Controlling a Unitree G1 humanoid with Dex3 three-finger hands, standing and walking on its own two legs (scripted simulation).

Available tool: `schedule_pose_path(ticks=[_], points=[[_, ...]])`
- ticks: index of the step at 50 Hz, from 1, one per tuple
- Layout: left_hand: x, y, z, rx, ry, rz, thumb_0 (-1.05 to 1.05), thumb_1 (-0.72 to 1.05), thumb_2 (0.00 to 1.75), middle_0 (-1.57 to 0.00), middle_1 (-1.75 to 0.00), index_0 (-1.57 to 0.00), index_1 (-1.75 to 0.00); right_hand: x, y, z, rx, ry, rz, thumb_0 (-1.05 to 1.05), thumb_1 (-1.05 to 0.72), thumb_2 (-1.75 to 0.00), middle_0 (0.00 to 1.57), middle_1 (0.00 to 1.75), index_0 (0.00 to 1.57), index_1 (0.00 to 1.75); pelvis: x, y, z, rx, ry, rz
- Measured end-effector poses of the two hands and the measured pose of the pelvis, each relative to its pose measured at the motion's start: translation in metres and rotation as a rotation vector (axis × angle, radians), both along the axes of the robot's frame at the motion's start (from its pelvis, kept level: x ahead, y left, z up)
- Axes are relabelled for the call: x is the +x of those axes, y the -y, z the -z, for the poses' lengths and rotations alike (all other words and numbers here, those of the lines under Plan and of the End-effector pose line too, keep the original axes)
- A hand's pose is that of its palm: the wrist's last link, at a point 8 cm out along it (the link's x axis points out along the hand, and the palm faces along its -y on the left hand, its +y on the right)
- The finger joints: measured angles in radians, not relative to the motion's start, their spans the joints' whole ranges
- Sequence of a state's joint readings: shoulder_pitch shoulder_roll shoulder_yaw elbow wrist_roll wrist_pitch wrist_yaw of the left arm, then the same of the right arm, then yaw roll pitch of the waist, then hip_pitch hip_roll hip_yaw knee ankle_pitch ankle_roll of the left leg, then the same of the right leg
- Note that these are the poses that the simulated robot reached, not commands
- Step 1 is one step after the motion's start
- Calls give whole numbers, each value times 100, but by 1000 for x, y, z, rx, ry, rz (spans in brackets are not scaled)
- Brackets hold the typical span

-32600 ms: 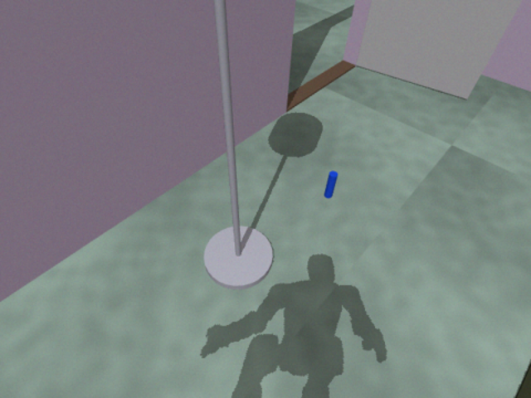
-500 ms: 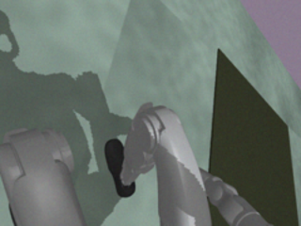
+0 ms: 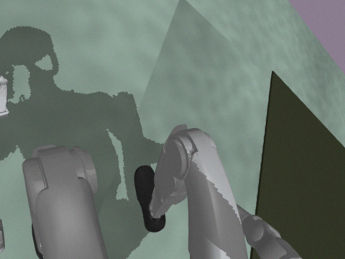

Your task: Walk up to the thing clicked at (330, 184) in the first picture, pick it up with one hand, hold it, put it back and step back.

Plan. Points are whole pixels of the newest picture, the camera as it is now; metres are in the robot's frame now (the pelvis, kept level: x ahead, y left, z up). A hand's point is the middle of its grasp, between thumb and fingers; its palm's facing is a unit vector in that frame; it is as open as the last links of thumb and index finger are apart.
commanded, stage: settle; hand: left
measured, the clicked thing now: out of the picture +0.43 +0.27 -0.17
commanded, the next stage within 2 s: lift in 1.34 s
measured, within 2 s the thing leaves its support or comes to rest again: neither
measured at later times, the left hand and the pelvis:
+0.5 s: hand out of the picture +0.42 +0.27 -0.04, palm faces +0.20 -0.98 -0.07, open 4.9 cm; pelvis +0.01 -0.01 +0.03, yaw +5 degrees
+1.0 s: hand out of the picture +0.43 +0.25 +0.02, palm faces +0.21 -0.98 -0.04, open 4.9 cm; pelvis +0.03 -0.03 +0.06, yaw +10 degrees
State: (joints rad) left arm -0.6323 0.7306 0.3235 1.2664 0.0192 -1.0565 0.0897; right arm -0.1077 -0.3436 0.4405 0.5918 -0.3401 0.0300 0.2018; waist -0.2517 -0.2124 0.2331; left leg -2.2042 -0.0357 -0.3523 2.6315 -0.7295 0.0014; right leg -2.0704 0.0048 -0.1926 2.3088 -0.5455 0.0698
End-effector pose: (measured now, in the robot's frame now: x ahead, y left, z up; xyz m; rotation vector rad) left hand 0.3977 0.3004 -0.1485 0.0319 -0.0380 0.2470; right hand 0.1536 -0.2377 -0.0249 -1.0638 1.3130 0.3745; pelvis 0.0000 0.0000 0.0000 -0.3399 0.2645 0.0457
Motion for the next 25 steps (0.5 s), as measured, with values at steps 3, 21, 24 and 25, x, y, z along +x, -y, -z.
schedule_pose_path(ticks=[3,21,24,25], points=[[-5,-3,-15,7,-3,12,-3,23,108,-99,-116,-102,-114,4,-1,-1,32,26,24,0,-88,-90,20,30,21,30,0,0,-4,7,-21,-6],[-4,-13,-99,37,-10,43,-3,23,108,-100,-115,-103,-114,23,5,11,186,125,212,0,-88,-89,20,30,21,30,9,6,-25,73,-166,-42],[-5,-14,-110,39,-26,46,-3,23,109,-100,-115,-103,-113,25,7,15,209,130,253,0,-89,-89,20,30,21,30,13,8,-29,87,-196,-48],[-5,-14,-113,39,-30,47,-3,23,109,-100,-115,-103,-113,26,8,17,216,132,266,0,-89,-89,20,30,21,30,14,8,-30,92,-205,-50]])
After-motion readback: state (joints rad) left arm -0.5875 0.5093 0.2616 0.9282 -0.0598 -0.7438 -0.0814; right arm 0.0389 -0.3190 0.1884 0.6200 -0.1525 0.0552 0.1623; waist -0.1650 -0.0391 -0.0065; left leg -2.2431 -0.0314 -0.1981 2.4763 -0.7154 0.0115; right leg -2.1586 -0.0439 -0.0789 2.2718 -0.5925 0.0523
